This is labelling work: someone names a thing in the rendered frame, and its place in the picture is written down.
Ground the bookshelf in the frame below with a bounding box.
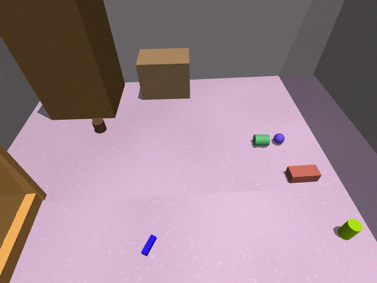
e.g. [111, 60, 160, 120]
[0, 144, 47, 283]

